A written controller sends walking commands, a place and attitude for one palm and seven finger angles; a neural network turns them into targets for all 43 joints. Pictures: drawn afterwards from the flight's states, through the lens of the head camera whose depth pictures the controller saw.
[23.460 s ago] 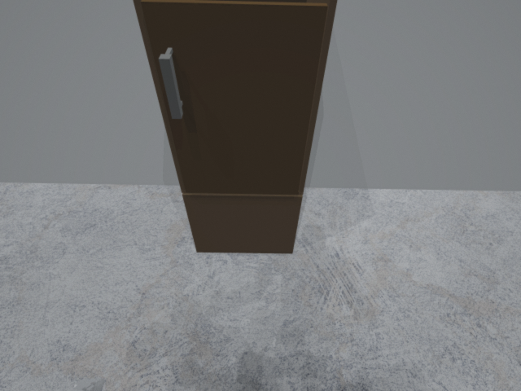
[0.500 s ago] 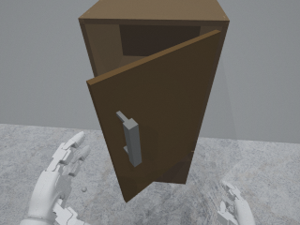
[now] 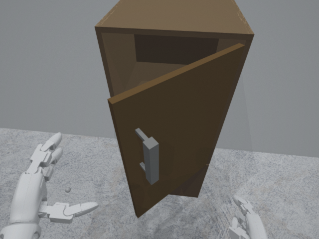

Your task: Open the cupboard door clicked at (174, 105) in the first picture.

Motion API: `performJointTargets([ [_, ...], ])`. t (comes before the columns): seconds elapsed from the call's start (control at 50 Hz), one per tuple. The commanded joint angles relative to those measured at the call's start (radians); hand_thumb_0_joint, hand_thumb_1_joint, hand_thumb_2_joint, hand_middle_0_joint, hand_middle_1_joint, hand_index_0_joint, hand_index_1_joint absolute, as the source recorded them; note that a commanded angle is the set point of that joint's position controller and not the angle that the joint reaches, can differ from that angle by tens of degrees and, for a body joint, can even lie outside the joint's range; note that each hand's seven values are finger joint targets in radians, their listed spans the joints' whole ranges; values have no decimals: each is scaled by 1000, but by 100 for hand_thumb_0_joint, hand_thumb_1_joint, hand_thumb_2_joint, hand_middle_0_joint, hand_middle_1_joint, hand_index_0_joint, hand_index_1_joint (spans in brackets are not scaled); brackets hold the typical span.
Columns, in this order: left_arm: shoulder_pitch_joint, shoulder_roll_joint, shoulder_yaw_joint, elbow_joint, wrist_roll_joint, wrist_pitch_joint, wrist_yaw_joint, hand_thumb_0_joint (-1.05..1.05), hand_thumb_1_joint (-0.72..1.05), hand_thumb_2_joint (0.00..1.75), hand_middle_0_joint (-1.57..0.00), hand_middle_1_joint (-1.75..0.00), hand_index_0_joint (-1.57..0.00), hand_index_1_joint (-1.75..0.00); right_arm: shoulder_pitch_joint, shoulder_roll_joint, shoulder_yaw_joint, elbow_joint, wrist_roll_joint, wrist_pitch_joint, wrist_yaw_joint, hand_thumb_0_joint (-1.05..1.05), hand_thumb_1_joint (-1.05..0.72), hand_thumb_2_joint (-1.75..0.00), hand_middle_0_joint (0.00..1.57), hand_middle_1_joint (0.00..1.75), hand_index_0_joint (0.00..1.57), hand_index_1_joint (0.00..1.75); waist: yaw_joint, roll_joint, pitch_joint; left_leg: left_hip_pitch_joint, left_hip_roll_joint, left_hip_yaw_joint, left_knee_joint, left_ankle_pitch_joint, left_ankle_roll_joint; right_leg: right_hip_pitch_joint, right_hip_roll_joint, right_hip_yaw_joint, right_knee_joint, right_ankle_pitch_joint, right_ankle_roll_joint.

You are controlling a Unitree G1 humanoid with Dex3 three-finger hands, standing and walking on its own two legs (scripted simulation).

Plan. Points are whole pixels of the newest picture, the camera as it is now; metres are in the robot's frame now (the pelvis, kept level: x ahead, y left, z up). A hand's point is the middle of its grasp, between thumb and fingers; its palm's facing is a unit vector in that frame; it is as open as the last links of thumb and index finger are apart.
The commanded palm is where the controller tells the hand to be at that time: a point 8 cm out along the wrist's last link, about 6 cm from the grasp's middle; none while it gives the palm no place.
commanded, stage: draw the hand back to the body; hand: left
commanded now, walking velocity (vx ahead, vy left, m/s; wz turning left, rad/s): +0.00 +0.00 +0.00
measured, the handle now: (146, 157) +0.29 +0.07 +0.09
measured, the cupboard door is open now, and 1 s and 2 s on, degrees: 44 44 44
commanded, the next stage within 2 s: step back with the hand held close in 0.82 s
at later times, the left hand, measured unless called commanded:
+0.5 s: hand (47, 154) +0.22 +0.25 +0.16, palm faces +0.41 -0.81 -0.41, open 8.4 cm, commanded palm +0.17 +0.29 +0.18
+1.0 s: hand (55, 159) +0.21 +0.23 +0.16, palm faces +0.41 -0.82 -0.41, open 7.4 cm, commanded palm +0.16 +0.27 +0.18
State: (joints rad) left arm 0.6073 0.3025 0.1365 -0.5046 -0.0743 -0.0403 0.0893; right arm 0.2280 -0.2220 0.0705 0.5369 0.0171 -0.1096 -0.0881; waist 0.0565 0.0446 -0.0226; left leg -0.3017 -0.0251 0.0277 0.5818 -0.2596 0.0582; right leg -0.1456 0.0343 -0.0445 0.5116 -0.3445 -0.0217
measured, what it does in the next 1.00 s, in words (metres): stands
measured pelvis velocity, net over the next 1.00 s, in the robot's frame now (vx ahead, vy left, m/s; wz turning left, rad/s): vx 0.02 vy -0.02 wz -0.02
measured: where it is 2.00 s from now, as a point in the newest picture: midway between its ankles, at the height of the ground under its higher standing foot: outside the picture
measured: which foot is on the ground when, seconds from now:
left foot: down 0.00-1.00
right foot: down 0.00-1.00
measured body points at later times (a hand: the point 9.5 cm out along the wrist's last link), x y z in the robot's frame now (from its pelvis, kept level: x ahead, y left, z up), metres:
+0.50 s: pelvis +0.03 +0.00 +0.01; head +0.02 -0.02 +0.46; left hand +0.19 +0.29 +0.18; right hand +0.22 -0.23 -0.07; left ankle +0.03 +0.08 -0.73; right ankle -0.04 -0.11 -0.73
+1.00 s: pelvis +0.02 -0.02 +0.01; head +0.00 -0.05 +0.46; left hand +0.18 +0.27 +0.19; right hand +0.20 -0.25 -0.08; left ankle +0.03 +0.08 -0.73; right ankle -0.04 -0.11 -0.73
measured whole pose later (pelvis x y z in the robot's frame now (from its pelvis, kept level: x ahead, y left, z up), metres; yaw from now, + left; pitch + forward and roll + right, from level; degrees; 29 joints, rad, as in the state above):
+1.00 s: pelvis +0.02 -0.02 +0.01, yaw -1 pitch -3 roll +0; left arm 0.48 0.35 0.33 -0.40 -0.08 -0.08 0.10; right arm 0.18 -0.24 0.02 0.62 0.02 -0.04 -0.06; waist 0.07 0.06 0.00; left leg -0.18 0.00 0.04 0.43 -0.21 0.03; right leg -0.02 0.06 -0.03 0.35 -0.28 -0.05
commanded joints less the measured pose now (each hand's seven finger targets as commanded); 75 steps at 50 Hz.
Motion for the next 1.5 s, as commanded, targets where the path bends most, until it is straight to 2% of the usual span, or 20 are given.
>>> performJointTargets([
  [0.0,-73,132,116,-218,10,-82,37,0,17,58,-17,-30,-17,-30,-141,-109,-56,-145,-9,-55,-5,0,-90,-90,20,30,20,30,-3,29,-37,197,56,-91,-165,95,-33,-95,-23,32,-147,129,-9],
  [0.18,-65,171,204,-191,10,-83,42,0,48,72,-19,-30,-19,-30,-143,-118,-74,-117,-10,-31,15,0,-90,-90,20,30,20,30,8,6,-77,259,68,-77,-185,318,-43,-18,-20,28,-158,271,-4],
  [0.38,-176,235,303,-143,-3,-77,45,0,83,87,-20,-30,-20,-30,-148,-122,-85,-100,-6,2,17,0,-90,-90,20,30,20,30,6,3,-71,280,65,-59,-187,340,-39,-8,-21,34,-184,314,-1],
  [0.42,-197,255,328,-123,-4,-77,47,0,90,90,-20,-30,-20,-30,-153,-124,-86,-90,-5,3,15,0,-90,-90,20,30,20,30,9,28,-67,281,64,-55,-184,351,-36,-2,-23,38,-191,328,-3],
  [0.48,-159,208,285,-102,-8,-71,37,0,90,90,-20,-30,-20,-30,-152,-123,-88,-93,-5,8,21,0,-90,-90,20,30,20,30,6,16,-65,289,61,-47,-182,372,-32,-3,-25,38,-190,354,3],
  [0.56,-170,224,289,-118,-7,-73,35,0,90,90,-20,-30,-20,-30,-158,-124,-92,-96,-5,13,22,0,-90,-90,20,30,20,30,7,-14,-75,289,56,-39,-177,369,-26,4,-27,43,-193,384,6],
  [0.62,-176,252,316,-130,-8,-77,37,0,90,90,-20,-30,-20,-30,-162,-122,-93,-93,-4,12,17,0,-90,-90,20,30,20,30,12,12,-82,287,51,-30,-172,359,-24,15,-31,47,-197,397,4],
  [0.72,-181,247,315,-123,-11,-84,36,0,90,90,-20,-30,-20,-30,-168,-116,-91,-86,-3,8,14,0,-90,-90,20,30,20,30,9,20,-54,279,47,-27,-175,319,-24,6,-32,48,-210,377,4],
  [0.8,-181,226,301,-93,-17,-90,32,0,90,90,-20,-30,-20,-30,-177,-114,-93,-86,-1,10,12,0,-90,-90,20,30,20,30,5,-24,-18,275,44,-21,-180,261,-18,-21,-30,56,-233,334,10],
  [0.9,-204,230,297,-104,-13,-103,31,0,90,90,-20,-30,-20,-30,-181,-113,-93,-79,-3,-1,9,0,-90,-90,20,30,20,30,5,19,-24,289,40,-16,-180,247,-17,-23,-35,63,-242,323,11],
  [0.92,-274,266,314,-145,-13,-110,36,0,90,90,-20,-30,-20,-30,-182,-117,-93,-77,-2,-5,8,0,-90,-90,20,30,20,30,5,20,-44,290,38,-20,-178,251,-16,-7,-38,66,-243,332,8],
  [0.94,-330,397,451,-177,-3,-141,45,0,90,90,-20,-30,-20,-30,-163,-139,-100,-101,7,13,10,0,-90,-90,20,30,20,30,-24,7,18,263,62,-45,-124,222,4,-111,-89,170,-280,441,36],
  [0.96,-242,309,384,-98,1,-140,34,0,90,90,-20,-30,-20,-30,-165,-126,-100,-83,0,31,10,0,-90,-90,20,30,20,30,-30,-43,-3,250,59,-52,-103,234,4,-87,-108,162,-257,514,43],
  [1.0,-164,251,334,-63,7,-130,24,0,90,90,-20,-30,-20,-30,-157,-128,-106,-104,5,58,15,0,-90,-90,20,30,20,30,-33,-66,-40,248,64,-32,-94,277,2,-71,-114,146,-221,593,65],
  [1.02,-160,248,325,-78,9,-133,24,0,90,90,-20,-30,-20,-30,-158,-133,-110,-110,6,67,14,0,-90,-90,20,30,20,30,-32,-30,-62,252,70,-30,-93,322,3,-58,-116,133,-199,621,71],
  [1.1,-119,276,350,-97,10,-123,33,0,90,90,-20,-30,-20,-30,-153,-131,-117,-138,13,100,14,0,-90,-90,20,30,20,30,-35,-77,-108,253,89,-22,-84,396,0,-63,-109,127,-161,663,87],
  [1.22,-91,343,413,-208,7,-135,56,0,90,90,-20,-30,-20,-30,-153,-134,-123,-169,16,117,6,0,-90,-90,20,30,20,30,-32,4,-153,204,117,-45,-103,455,-2,-32,-95,126,-92,596,63],
  [1.34,-32,320,413,-196,4,-149,63,0,90,90,-20,-30,-20,-30,-136,-133,-126,-177,15,103,10,0,-90,-90,20,30,20,30,-41,20,-107,73,139,-95,-157,217,-2,-52,-73,145,-89,329,32],
  [1.4,-44,310,411,-209,12,-170,68,0,90,90,-20,-30,-20,-30,-129,-144,-126,-178,10,81,10,0,-90,-90,20,30,20,30,-49,57,-57,-45,156,-140,-230,-55,7,-48,-51,142,-77,152,17],
  [1.48,-72,291,423,-199,34,-185,73,0,90,90,-20,-30,-20,-30,-125,-153,-128,-176,1,47,4,0,-90,-90,20,30,20,30,-43,124,-10,-319,221,-234,-398,-413,39,105,8,86,67,30,21],
])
